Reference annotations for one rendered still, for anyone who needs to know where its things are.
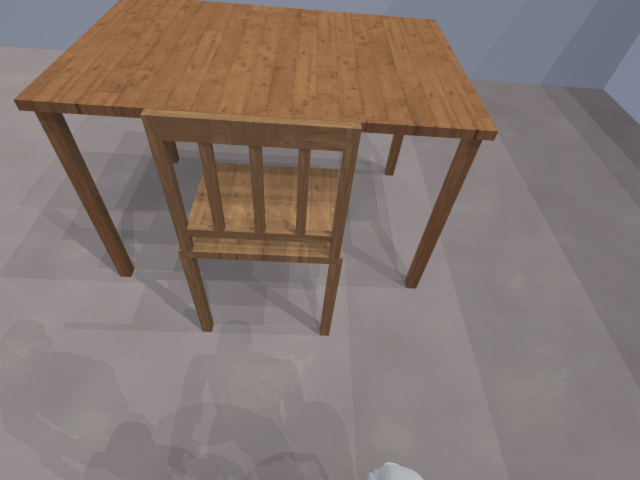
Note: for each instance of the table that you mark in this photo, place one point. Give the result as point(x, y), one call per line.
point(394, 75)

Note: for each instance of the chair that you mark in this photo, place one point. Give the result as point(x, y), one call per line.
point(257, 212)

